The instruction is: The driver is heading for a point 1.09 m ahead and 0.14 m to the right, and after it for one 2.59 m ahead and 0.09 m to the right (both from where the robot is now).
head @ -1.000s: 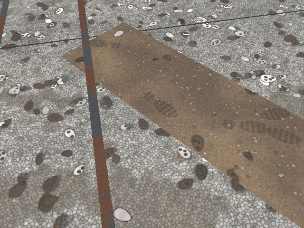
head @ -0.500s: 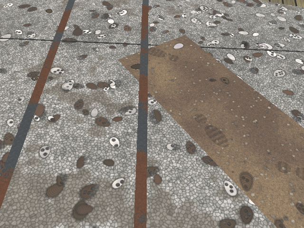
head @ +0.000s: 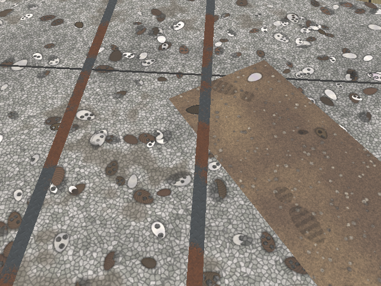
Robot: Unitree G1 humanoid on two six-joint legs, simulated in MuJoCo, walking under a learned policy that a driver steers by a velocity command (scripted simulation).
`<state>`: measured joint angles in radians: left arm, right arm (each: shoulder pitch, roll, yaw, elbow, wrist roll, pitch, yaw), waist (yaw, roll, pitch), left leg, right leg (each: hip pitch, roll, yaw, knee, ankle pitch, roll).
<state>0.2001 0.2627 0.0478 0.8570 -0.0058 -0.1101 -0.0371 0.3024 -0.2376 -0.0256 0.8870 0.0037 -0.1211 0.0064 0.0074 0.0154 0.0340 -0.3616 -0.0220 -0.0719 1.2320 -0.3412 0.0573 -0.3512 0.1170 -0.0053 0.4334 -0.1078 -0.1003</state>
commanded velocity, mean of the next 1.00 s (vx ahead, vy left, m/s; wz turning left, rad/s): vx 0.50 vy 0.00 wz -0.29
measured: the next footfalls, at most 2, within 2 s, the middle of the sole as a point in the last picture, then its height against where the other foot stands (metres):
left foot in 0.34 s outside the picture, level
right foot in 0.86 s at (262, 264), level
